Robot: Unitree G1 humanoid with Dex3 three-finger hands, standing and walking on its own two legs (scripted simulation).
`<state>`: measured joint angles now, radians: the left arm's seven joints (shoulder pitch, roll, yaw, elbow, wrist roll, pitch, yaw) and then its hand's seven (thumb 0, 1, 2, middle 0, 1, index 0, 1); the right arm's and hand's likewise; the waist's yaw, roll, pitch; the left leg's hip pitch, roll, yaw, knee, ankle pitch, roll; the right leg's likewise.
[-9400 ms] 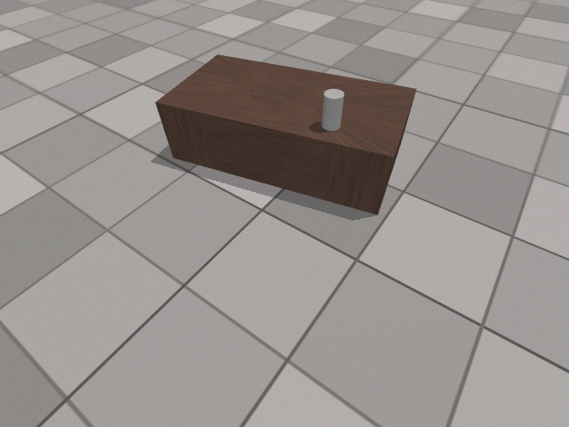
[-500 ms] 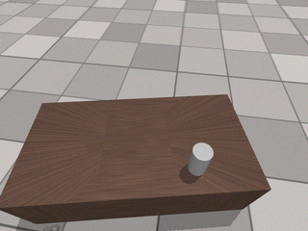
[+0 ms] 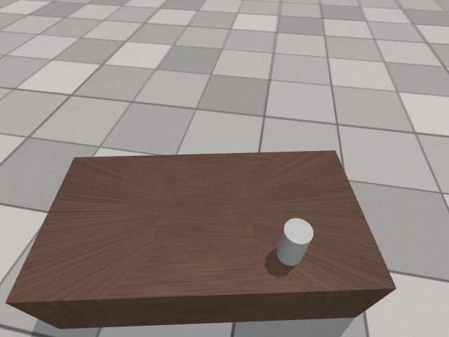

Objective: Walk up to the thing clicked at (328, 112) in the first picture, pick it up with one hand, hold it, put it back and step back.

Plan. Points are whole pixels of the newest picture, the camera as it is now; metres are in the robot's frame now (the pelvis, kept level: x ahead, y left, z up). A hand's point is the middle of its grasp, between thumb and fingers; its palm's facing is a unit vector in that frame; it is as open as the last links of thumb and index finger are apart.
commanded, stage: walk up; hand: right
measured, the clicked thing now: (293, 242) +0.46 -0.21 -0.34
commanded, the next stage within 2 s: stand in 0.50 s
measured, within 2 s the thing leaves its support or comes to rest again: neither
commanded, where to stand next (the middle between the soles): +0.04 +0.00 m, yaw +0 degrees
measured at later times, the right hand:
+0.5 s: hand out of the picture +0.11 -0.24 -0.15, palm faces -0.06 +0.93 -0.36, open 7.4 cm
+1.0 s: hand out of the picture +0.09 -0.24 -0.15, palm faces -0.03 +0.94 -0.34, open 7.4 cm
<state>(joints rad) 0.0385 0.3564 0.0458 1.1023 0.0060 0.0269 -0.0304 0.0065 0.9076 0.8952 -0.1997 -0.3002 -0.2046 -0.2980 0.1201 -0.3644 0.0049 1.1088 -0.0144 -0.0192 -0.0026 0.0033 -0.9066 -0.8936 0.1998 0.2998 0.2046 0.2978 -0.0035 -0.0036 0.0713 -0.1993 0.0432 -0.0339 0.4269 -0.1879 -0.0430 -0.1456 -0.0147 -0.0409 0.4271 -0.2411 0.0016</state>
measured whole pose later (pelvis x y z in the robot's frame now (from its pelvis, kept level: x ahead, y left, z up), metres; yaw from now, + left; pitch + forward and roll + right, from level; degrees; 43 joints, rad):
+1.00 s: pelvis +0.01 +0.01 +0.01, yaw +0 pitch -2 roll +0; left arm 0.09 0.35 0.01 1.14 0.01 -0.01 -0.01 0.01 0.91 0.90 -0.20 -0.30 -0.20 -0.30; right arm 0.09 -0.35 0.00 1.13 -0.01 0.00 0.01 0.00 -0.91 -0.89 0.20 0.30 0.20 0.30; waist 0.00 0.00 0.05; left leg -0.13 0.03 -0.03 0.33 -0.16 -0.03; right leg -0.08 -0.03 -0.04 0.33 -0.21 0.02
